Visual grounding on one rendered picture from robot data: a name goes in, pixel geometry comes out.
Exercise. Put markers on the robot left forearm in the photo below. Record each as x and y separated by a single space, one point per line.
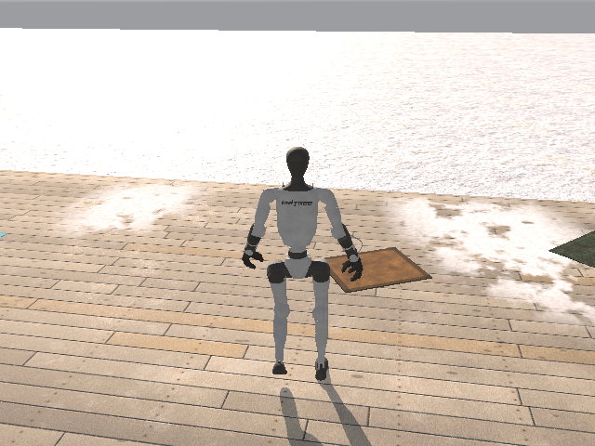
251 243

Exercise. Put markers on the left robot upper arm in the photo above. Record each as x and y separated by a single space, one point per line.
263 209

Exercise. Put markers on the robot right hand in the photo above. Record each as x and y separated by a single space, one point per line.
354 266

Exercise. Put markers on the right robot upper arm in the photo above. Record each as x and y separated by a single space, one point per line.
327 196

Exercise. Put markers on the robot right forearm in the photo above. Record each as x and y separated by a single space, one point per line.
348 246

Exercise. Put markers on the robot torso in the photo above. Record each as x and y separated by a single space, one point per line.
297 213

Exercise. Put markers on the robot left hand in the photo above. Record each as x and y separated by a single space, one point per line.
247 262

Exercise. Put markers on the robot left shin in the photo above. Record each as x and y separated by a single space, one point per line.
279 334

